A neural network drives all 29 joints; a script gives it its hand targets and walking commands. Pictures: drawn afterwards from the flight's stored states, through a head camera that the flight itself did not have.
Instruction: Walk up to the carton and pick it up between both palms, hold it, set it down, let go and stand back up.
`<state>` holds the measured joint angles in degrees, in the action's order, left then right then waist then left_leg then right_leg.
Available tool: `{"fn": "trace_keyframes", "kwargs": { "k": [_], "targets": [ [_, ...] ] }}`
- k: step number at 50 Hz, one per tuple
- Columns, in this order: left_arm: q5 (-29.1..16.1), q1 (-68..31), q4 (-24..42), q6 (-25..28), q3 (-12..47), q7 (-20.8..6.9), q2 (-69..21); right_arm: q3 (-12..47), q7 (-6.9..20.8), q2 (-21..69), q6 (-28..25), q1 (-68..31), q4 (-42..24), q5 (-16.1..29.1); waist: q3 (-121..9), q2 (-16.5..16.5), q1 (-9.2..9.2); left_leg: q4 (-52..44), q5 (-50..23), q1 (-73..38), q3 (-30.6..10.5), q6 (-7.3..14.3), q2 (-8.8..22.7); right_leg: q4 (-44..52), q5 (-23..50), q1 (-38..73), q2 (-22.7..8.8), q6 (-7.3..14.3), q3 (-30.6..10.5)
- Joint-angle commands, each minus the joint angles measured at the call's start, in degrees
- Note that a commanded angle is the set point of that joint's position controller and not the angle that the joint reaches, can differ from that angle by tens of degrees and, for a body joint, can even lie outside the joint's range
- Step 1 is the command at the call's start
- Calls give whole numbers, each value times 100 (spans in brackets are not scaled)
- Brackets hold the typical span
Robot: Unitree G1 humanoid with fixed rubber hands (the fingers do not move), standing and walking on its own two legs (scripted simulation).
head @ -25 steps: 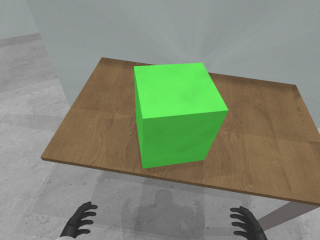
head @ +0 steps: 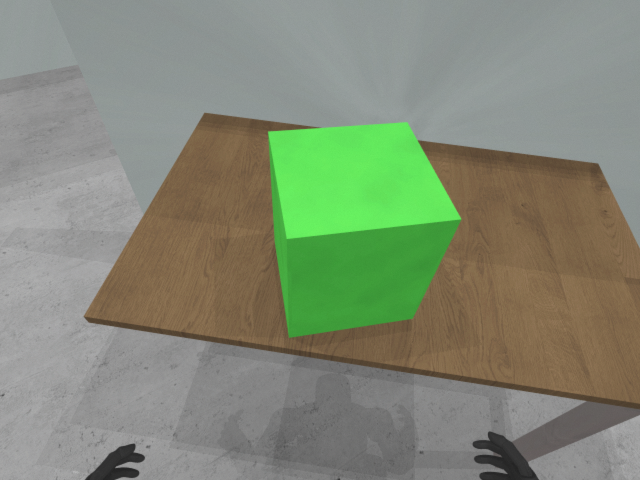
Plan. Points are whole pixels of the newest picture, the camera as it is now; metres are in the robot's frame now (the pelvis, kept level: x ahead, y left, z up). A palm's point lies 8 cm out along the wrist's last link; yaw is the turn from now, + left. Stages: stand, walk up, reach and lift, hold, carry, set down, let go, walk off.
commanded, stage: stand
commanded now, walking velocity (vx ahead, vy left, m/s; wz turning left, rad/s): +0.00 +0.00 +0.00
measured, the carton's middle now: (346, 233) +0.46 +0.01 +0.01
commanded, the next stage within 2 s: none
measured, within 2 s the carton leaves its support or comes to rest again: neither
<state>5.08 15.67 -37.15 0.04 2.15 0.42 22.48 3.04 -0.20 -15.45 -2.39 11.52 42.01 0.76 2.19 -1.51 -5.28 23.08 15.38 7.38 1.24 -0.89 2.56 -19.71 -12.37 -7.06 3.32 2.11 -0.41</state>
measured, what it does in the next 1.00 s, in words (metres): stands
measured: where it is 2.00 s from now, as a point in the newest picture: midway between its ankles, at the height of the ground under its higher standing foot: outside the picture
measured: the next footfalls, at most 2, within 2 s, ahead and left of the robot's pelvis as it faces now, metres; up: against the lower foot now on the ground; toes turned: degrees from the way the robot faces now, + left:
none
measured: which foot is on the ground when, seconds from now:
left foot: down 0.00-1.00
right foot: down 0.00-1.00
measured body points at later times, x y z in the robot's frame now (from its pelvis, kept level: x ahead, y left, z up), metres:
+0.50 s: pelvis +0.00 +0.00 +0.00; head +0.01 +0.01 +0.45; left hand +0.06 +0.30 -0.11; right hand +0.15 -0.24 -0.10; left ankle -0.03 +0.13 -0.74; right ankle -0.02 -0.10 -0.74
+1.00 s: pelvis -0.01 +0.00 +0.00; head -0.01 +0.00 +0.45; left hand +0.05 +0.31 -0.11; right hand +0.14 -0.24 -0.10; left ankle -0.03 +0.13 -0.74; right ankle -0.02 -0.10 -0.74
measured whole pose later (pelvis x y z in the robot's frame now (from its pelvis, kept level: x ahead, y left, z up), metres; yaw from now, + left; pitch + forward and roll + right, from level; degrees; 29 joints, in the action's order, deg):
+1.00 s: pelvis -0.01 +0.00 +0.00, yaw +0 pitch -2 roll -1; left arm 5.1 15.6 -46.1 1.8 2.2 0.2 22.2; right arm 3.0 -0.2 -17.1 -1.2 11.5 42.0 0.8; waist 2.2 0.8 -5.3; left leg 23.3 14.4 7.3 1.2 -0.8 2.6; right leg -19.7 -11.3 -6.9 3.3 2.1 -0.4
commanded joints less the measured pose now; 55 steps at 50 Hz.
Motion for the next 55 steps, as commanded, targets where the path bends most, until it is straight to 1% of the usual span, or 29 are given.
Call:
{"fn": "trace_keyframes", "kwargs": {
  "k": [1, 2, 3, 4, 5, 9, 10, 13, 14, 17, 18, 19, 21, 24, 27, 30, 31, 32, 34, 35, 36, 40, 45, 46, 47, 50, 51, 53, 55],
  "targets": [
    [-379, -115, -404, 296, -498, -36, 980, -659, -73, -1613, 3, -185, -257, -244, -711, 516, 482, 12, -2091, -182, -574, 401, 489, -201, 1584, 236, -924, -44, -495],
    [-417, -97, -450, 279, -498, -33, 860, -632, -78, -1447, 11, -317, -310, -252, -709, 333, 442, 124, -2261, -207, -653, 420, 481, -217, 1716, 254, -945, -44, -468],
    [-364, -304, -385, 245, -397, -47, 765, -651, -57, -1578, 30, -79, -250, -261, -493, 640, 550, 55, -2140, -88, -560, 349, 445, -103, 1588, 185, -980, -81, -471],
    [-429, -53, -445, 231, -414, -72, 744, -659, -61, -1654, 26, -95, -231, -197, -503, 627, 406, -11, -1942, -34, -553, 349, 438, -44, 1362, 152, -916, -54, -549],
    [-429, -347, -539, 239, -416, -77, 745, -630, -71, -1530, 35, -123, -197, -223, -719, 594, 583, 76, -1949, -280, -494, 378, 436, -78, 1595, 152, -921, -53, -519],
    [-393, -110, -718, 277, -511, -81, 1009, -607, -56, -1546, 27, -262, -212, -194, -716, 472, 389, -36, -1830, -237, -594, 393, 458, -9, 1111, 180, -912, -69, -544],
    [-352, -356, -761, 250, -469, -69, 930, -631, -63, -1594, 47, -197, -215, -187, -494, 792, 619, -23, -1719, -182, -460, 290, 445, 52, 1324, 27, -989, -57, -588],
    [-378, -253, -778, 301, -487, -33, 902, -592, -88, -1592, 50, -144, -136, -219, -371, 383, 457, -14, -1602, -72, -548, 351, 467, 163, 1328, 84, -907, -75, -584],
    [-394, -282, -832, 308, -453, -33, 1024, -608, -79, -1532, 50, -160, -130, -211, -666, 454, 611, -40, -1675, -236, -607, 369, 479, 14, 1467, 163, -967, -37, -589],
    [-443, -370, -849, 299, -450, -61, 989, -581, -45, -1427, 65, 23, -106, -152, -597, 611, 616, -49, -1702, -273, -506, 336, 467, 79, 1470, 102, -1023, -26, -581],
    [-431, -215, -866, 348, -467, -60, 901, -582, -75, -1462, 34, 179, -27, -175, -704, 357, 628, -56, -1826, -334, -617, 345, 525, 8, 1551, 165, -1032, 15, -541],
    [-431, -204, -906, 336, -456, -80, 981, -539, -56, -1486, 22, -167, -60, -174, -551, 441, 477, 14, -1803, -168, -555, 368, 532, 35, 1585, 146, -977, -21, -580],
    [-382, -359, -926, 310, -516, -56, 1045, -647, -55, -1659, 28, -218, -126, -178, -832, 613, 615, 7, -1909, -280, -568, 337, 462, -27, 1919, 382, -963, -36, -505],
    [-474, -135, -999, 284, -454, -61, 883, -586, -53, -1633, 50, -160, -96, -197, -690, 413, 477, 25, -1913, -261, -521, 390, 556, -11, 1708, 195, -1046, -29, -526],
    [-441, -246, -986, 337, -509, -77, 1042, -519, -57, -1435, 39, -145, -30, -143, -612, 446, 582, -1, -1783, -181, -547, 378, 532, 85, 1478, 151, -1017, 10, -633],
    [-444, -269, -1026, 342, -485, -35, 1117, -528, -60, -1396, 30, -171, -41, -151, -671, 516, 621, -22, -1866, -302, -576, 354, 491, -49, 2107, 177, -1012, -10, -625],
    [-502, -146, -1018, 331, -501, -41, 1071, -558, -40, -1599, 27, -303, -106, -187, -867, 326, 391, -36, -2076, -277, -520, 318, 503, -59, 1962, 456, -942, -46, -467],
    [-469, -126, -1069, 324, -484, -18, 1047, -559, -32, -1472, 63, -176, -16, -138, -698, 380, 495, 39, -2044, -283, -528, 314, 452, -16, 2173, 322, -965, -75, -487],
    [-461, -300, -1055, 342, -478, -15, 1031, -520, -43, -1510, 96, 33, 64, -156, -805, 207, 565, -43, -2017, -427, -537, 343, 491, -11, 2020, 283, -972, -90, -448],
    [-483, -155, -1053, 300, -483, -22, 1027, -580, -54, -1645, 59, -9, -28, -142, -674, 624, 500, -50, -1996, -197, -496, 350, 456, -14, 1841, 318, -936, -40, -489],
    [-433, -262, -1099, 313, -513, -7, 1202, -589, -76, -1622, 58, -25, -30, -181, -703, 414, 642, -109, -1937, -363, -461, 311, 463, -51, 1804, 272, -964, -47, -521],
    [-542, -193, -994, 338, -511, -56, 1011, -522, -59, -1491, 56, -185, -11, -168, -444, 707, 472, -165, -1834, -92, -569, 342, 466, 50, 1486, 191, -1016, 4, -575],
    [-475, 14, -1103, 319, -470, -50, 954, -536, -52, -1524, 30, -149, 23, -213, -635, 364, 524, -90, -1849, -205, -594, 335, 525, 11, 1593, 230, -997, -6, -506],
    [-459, -137, -1076, 320, -434, -37, 878, -627, -64, -1728, 27, -278, -15, -158, -575, 764, 518, -60, -1575, -50, -472, 345, 480, 132, 1632, 195, -979, -32, -559],
    [-482, -179, -1130, 350, -447, -52, 955, -580, -53, -1492, 53, -150, -14, -156, -621, 399, 528, -156, -1312, -106, -555, 344, 464, 63, 1391, 270, -1013, 17, -554],
    [-478, -191, -1191, 291, -522, -40, 1207, -551, -26, -1438, 46, -190, 28, -182, -328, 288, 576, -219, -1251, -149, -610, 353, 517, 242, 1136, -51, -973, 14, -629],
    [-480, -240, -1094, 341, -464, -81, 981, -617, -31, -1683, 37, -80, 21, -206, -476, 600, 521, -228, -1162, -243, -548, 326, 489, 207, 1075, -13, -1022, 41, -625],
    [-482, -294, -1140, 343, -438, -77, 983, -562, -43, -1556, 12, 77, 33, -181, -523, 314, 612, -272, -1335, -219, -643, 338, 539, 170, 1093, 90, -994, 3, -594],
    [-478, -255, -1175, 332, -445, -56, 1022, -480, -14, -1436, 51, 33, 128, -114, -516, 601, 566, -197, -1491, -232, -565, 298, 539, 152, 1147, 96, -1010, -7, -585]
  ]
}}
